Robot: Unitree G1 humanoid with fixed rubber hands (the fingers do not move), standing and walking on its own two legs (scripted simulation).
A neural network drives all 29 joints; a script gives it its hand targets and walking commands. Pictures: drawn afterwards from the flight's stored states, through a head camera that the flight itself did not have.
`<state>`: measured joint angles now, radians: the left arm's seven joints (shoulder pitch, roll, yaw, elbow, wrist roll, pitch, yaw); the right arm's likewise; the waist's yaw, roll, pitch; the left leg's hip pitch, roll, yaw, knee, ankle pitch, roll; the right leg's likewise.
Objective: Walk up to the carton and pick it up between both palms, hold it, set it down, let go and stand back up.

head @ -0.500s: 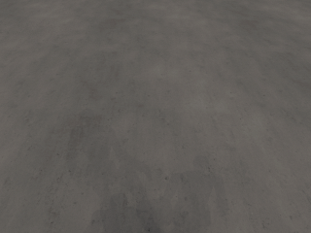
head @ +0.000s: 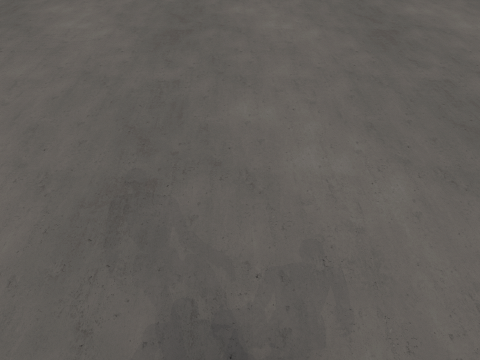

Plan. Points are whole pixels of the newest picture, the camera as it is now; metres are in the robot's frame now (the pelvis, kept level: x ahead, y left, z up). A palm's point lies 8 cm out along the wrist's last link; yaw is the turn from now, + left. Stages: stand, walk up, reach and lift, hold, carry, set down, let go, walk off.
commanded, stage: stand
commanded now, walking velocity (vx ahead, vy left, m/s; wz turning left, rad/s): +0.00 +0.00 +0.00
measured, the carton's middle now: out of the picture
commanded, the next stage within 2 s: none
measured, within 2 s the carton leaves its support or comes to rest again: neither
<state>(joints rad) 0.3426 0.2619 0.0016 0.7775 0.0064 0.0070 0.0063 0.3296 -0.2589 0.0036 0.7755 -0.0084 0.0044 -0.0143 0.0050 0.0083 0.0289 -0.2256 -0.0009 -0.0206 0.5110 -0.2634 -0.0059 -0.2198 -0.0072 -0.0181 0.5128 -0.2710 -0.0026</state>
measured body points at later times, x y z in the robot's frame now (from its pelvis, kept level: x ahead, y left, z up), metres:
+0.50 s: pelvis +0.00 +0.00 +0.00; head +0.00 +0.00 +0.45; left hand +0.04 +0.26 -0.13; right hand +0.05 -0.26 -0.13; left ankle +0.01 +0.12 -0.74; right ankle +0.00 -0.12 -0.74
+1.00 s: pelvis +0.00 +0.00 +0.00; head +0.00 +0.00 +0.45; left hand +0.03 +0.26 -0.13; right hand +0.03 -0.26 -0.14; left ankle +0.01 +0.12 -0.74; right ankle +0.00 -0.12 -0.74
